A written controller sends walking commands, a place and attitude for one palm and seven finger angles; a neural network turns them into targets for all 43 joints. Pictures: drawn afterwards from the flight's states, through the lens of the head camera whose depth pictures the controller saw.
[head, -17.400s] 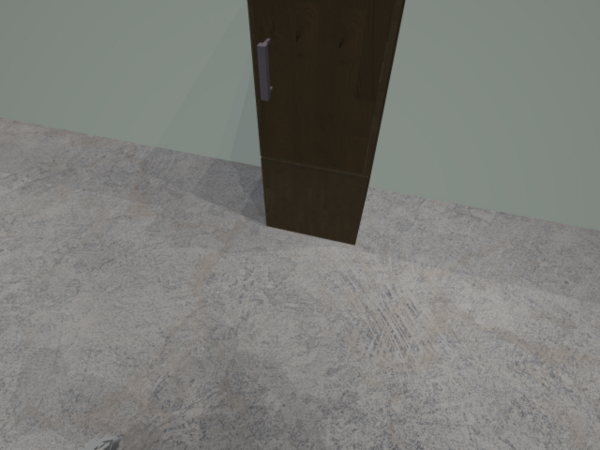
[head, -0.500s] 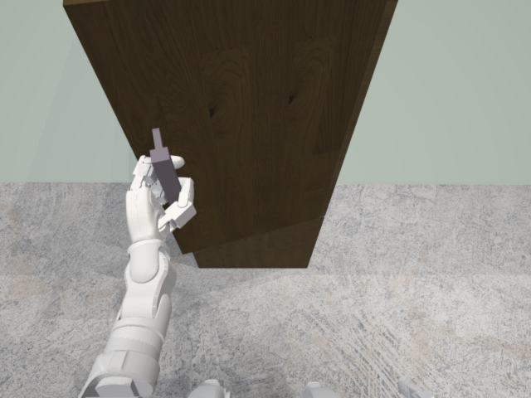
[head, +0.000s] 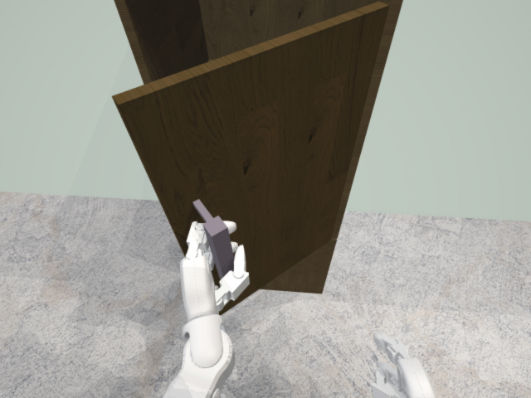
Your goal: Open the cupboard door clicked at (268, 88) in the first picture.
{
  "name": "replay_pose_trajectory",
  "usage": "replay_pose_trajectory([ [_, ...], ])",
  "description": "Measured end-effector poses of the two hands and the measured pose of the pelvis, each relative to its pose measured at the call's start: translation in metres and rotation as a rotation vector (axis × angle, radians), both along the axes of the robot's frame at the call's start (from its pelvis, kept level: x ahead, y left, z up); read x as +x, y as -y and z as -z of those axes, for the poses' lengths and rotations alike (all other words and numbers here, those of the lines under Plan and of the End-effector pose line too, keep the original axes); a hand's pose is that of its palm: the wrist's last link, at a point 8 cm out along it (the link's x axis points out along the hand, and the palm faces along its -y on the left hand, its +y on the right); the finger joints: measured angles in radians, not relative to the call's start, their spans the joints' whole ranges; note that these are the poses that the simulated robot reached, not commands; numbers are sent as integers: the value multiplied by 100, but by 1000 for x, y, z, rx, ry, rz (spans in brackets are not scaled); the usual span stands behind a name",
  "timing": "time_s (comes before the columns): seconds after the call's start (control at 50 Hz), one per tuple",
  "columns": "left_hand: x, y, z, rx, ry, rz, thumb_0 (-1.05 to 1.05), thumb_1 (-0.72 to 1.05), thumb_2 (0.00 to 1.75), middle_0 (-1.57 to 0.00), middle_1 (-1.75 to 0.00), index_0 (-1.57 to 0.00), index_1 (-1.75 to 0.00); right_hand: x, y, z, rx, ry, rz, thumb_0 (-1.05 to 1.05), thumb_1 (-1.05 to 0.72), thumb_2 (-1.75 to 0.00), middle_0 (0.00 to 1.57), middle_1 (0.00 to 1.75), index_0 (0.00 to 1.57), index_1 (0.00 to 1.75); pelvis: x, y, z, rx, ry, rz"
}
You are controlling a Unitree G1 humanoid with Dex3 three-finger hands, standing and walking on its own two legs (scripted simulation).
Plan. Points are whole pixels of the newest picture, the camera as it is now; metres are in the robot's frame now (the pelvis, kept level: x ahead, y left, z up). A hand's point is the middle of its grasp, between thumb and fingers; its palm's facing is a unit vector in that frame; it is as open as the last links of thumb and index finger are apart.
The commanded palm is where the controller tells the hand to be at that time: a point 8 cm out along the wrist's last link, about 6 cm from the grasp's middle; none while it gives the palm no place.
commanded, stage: pull the door open along its arc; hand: left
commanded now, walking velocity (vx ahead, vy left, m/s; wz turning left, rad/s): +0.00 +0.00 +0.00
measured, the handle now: (215, 245) +0.34 +0.09 +0.05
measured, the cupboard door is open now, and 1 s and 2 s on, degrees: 41 41 44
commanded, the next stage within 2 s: open thumb and fingers to let go in 0.04 s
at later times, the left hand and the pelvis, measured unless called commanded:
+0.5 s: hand (236, 283) +0.27 +0.05 +0.05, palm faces +0.33 -0.94 -0.03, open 9.4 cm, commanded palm +0.23 +0.09 +0.05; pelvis -0.01 -0.02 -0.01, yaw +2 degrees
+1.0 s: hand (238, 279) +0.28 +0.05 +0.05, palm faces +0.25 -0.97 -0.02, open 15.4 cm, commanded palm +0.24 +0.09 +0.05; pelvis -0.03 +0.01 -0.01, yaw +0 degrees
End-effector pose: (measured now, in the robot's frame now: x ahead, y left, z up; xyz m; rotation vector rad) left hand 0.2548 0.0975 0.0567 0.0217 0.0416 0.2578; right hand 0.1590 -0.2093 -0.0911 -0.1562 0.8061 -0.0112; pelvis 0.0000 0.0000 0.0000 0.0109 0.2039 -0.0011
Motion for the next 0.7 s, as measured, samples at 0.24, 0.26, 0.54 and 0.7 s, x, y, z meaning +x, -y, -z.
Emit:
replay_pose_trajectory([
  [0.24, -9, 11, 1, 20, -6, -21, 0, 62, 74, -34, -130, -36, -133, 3, 19, 2, -21, 38, -10, 1, -90, -90, 20, 30, 20, 30, -3, 15, 3, 14, 9, -13],
  [0.26, -8, 10, 1, 17, -5, -32, -1, 61, 74, -34, -130, -36, -133, 3, 20, 3, -23, 34, -12, 1, -90, -90, 20, 30, 20, 30, -4, 16, 3, 15, 8, -14],
  [0.54, -21, 0, 4, 5, 23, -74, 1, 6, 53, -34, -126, -33, -126, -14, 22, 12, -28, 9, -15, 1, -90, -90, 20, 30, 20, 30, -17, 16, 6, 16, 1, -23],
  [0.7, -16, -2, 4, -3, 34, -55, 0, -34, 37, -30, -117, -30, -117, -23, 15, 13, -32, 4, 2, 1, -90, -90, 20, 30, 20, 30, -22, 7, 8, 10, 2, -15],
])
